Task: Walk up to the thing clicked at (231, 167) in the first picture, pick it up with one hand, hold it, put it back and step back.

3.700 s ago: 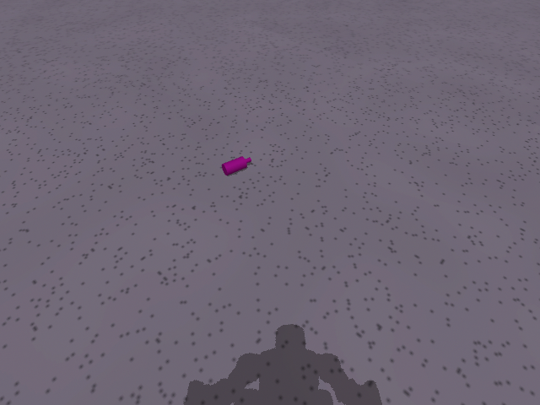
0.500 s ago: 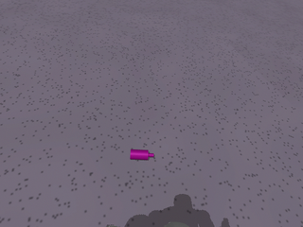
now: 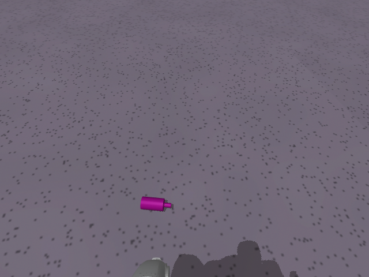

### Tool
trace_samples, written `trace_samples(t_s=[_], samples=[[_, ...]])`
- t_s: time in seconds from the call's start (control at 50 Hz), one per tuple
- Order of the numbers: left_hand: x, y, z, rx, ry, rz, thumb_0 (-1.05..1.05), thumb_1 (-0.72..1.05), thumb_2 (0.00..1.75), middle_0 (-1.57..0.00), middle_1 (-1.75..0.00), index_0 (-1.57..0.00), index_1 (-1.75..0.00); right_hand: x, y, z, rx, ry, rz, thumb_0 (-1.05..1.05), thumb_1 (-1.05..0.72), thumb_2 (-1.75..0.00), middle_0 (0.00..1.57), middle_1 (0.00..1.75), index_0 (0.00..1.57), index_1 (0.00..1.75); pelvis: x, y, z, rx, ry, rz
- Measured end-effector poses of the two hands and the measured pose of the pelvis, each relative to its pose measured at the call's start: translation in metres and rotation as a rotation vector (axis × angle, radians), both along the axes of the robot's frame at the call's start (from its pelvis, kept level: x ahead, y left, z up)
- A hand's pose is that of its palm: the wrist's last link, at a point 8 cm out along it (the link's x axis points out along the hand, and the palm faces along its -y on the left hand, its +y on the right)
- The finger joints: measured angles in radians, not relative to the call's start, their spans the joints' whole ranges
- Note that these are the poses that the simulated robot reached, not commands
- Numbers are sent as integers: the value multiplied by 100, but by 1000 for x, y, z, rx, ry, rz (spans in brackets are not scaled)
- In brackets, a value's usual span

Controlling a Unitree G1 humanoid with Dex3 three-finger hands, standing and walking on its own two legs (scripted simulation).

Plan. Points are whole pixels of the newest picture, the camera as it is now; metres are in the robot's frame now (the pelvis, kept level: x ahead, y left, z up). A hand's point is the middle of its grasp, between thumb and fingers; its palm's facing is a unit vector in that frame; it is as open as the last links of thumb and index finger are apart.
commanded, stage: walk up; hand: left
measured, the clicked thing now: (156, 204) +0.59 +0.21 -0.72
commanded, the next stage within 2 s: none
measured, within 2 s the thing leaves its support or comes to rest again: neither
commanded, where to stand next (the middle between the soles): +0.17 -0.05 m, yaw +3 degrees
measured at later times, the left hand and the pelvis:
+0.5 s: hand (125, 266) +0.17 +0.17 -0.15, palm faces +0.02 -0.90 -0.43, open 7.4 cm; pelvis +0.09 -0.11 -0.02, yaw +3 degrees
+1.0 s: hand out of the picture +0.09 +0.22 -0.16, palm faces +0.10 -0.88 -0.46, open 7.4 cm; pelvis +0.09 -0.08 -0.01, yaw +8 degrees
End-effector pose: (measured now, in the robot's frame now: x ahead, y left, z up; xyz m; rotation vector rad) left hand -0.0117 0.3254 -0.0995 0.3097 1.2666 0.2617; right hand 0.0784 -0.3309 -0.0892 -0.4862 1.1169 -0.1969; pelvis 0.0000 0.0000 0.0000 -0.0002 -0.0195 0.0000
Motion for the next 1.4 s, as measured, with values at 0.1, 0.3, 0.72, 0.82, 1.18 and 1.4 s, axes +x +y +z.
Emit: trace_samples(t_s=[0.1, 0.3, 0.72, 0.82, 1.18, 1.4], samples=[[11, -27, -16, -47, 47, 22, 1, 90, 90, -20, -30, -20, -30, 44, 0, 4, 20, -1, 52, 1, -91, -89, 20, 30, 20, 30, 30, -19, -1, -2, 6, 18], [117, -77, -27, -87, -36, -71, 1, 90, 90, -20, -30, -20, -30, 69, -38, 13, 0, -76, -34, 0, -90, -89, 21, 30, 21, 30, 74, -53, -2, 18, -41, 29], [138, -110, 20, 182, -97, -12, 0, 90, 90, -21, -30, -20, -30, 102, -111, -51, 116, 122, 1, 1, -91, -89, 20, 30, 20, 29, 86, -122, -13, 8, -4, 86], [112, -85, 12, 187, -74, 34, 0, 90, 90, -21, -30, -20, -30, 100, -99, -46, 91, 157, 34, 1, -91, -89, 20, 30, 20, 29, 84, -109, -17, 3, 3, 117], [120, -86, -21, 30, -31, 65, 1, 90, 90, -20, -30, -20, -30, 132, -50, -28, 81, 63, 35, 1, -91, -89, 20, 30, 20, 30, 100, -77, -10, -31, -10, 130], [171, -81, -10, -9, -121, 21, 1, 90, 90, -21, -30, -20, -30, 157, -17, -17, 133, -4, 56, 1, -91, -89, 20, 30, 20, 30, 104, -67, 3, -6, -13, 114]])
